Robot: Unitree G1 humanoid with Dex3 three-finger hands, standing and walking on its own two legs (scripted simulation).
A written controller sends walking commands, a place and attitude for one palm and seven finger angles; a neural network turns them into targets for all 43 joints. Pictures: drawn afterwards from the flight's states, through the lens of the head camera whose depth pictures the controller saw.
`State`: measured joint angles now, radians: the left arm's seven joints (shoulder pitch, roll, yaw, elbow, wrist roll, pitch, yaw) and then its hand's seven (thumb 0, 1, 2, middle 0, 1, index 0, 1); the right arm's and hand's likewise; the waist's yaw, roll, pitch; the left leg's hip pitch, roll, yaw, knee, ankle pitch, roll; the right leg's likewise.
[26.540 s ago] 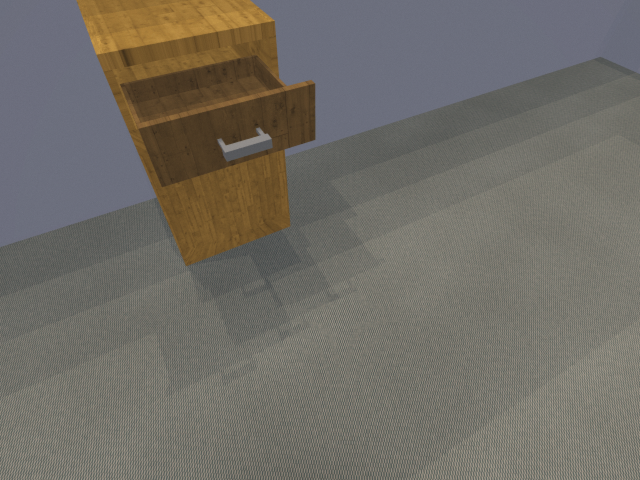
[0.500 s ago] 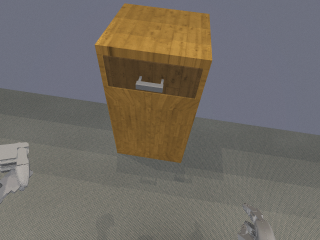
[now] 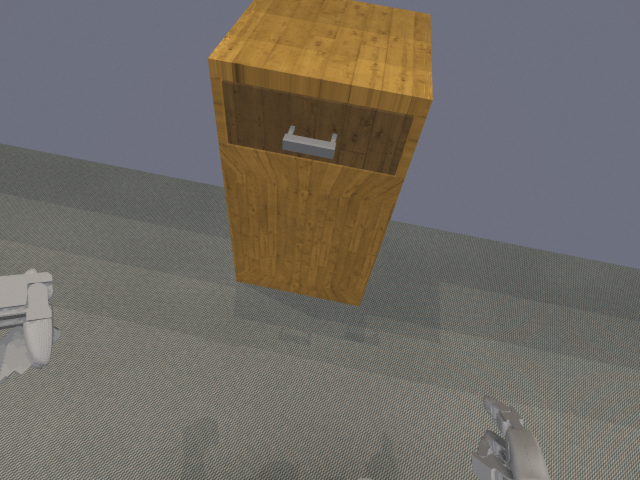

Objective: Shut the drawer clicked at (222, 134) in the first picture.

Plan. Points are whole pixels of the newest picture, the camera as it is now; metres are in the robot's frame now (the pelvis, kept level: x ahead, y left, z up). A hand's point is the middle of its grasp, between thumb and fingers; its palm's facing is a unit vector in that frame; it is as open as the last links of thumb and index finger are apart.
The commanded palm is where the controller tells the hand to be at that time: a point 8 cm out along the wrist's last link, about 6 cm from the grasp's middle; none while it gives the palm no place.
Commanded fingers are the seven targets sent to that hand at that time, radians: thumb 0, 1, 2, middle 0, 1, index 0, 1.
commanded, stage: step back with the hand held close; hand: left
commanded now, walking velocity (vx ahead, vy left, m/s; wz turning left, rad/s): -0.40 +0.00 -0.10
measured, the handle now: (311, 140) +0.78 +0.04 -0.05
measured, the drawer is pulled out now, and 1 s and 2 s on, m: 0.00 0.00 0.00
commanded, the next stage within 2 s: stop stepping back and stand still in 0.16 s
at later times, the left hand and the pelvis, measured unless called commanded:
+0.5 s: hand out of the picture +0.09 +0.21 +0.17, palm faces +0.27 -0.85 -0.45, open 3.2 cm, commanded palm +0.04 +0.25 +0.19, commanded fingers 0.00 0.90 0.90 -1.40 -1.60 -1.40 -1.60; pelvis -0.11 -0.02 +0.01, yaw -4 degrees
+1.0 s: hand out of the picture +0.08 +0.23 +0.17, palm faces +0.35 -0.85 -0.40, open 3.3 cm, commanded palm +0.02 +0.27 +0.19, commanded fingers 0.00 0.90 0.90 -1.40 -1.60 -1.40 -1.60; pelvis -0.13 +0.00 +0.01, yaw -4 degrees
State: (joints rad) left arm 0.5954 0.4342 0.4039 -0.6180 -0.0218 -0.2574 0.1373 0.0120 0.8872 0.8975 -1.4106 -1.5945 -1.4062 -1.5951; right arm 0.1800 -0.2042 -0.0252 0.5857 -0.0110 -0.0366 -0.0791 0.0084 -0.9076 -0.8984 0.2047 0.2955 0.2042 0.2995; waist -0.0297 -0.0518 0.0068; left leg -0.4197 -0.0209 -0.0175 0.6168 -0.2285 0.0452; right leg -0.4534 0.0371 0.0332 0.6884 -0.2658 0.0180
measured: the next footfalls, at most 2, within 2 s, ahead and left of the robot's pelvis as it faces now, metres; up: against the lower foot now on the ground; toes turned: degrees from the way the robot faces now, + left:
right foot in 0.24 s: -0.11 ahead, -0.11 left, +0.00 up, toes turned -4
left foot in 0.44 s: -0.04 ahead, +0.08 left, +0.00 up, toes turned -4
